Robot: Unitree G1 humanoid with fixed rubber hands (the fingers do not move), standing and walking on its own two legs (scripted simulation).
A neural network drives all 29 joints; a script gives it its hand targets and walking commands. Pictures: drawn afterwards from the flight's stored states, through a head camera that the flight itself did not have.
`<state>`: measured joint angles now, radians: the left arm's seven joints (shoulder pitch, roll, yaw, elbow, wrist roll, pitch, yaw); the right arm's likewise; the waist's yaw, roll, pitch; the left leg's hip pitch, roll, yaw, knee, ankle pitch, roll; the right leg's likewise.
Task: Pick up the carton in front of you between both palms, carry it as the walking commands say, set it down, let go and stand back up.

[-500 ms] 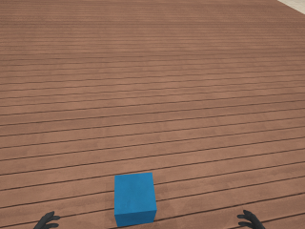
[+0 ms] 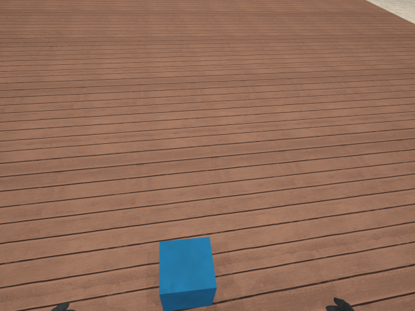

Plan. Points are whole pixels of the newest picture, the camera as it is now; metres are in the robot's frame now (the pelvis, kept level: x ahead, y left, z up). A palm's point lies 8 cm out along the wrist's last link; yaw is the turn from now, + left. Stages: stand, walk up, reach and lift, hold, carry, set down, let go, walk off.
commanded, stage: stand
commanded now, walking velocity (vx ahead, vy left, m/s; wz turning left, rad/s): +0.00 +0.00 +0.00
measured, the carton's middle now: (186, 274) +0.43 +0.05 -0.65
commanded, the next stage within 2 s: none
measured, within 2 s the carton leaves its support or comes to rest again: neither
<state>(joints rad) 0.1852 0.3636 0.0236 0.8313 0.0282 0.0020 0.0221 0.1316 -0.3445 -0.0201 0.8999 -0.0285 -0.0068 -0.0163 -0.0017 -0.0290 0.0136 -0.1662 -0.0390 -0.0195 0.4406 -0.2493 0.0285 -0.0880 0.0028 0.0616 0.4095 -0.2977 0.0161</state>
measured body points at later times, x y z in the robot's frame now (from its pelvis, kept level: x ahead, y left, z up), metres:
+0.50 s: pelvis -0.02 +0.00 +0.00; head -0.02 +0.01 +0.45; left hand +0.08 +0.30 -0.11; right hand +0.10 -0.31 -0.10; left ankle -0.01 +0.10 -0.74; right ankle -0.05 -0.13 -0.74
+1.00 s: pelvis -0.02 -0.01 +0.01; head -0.02 +0.00 +0.45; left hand +0.07 +0.31 -0.12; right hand +0.09 -0.32 -0.10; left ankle -0.01 +0.10 -0.74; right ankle -0.05 -0.13 -0.74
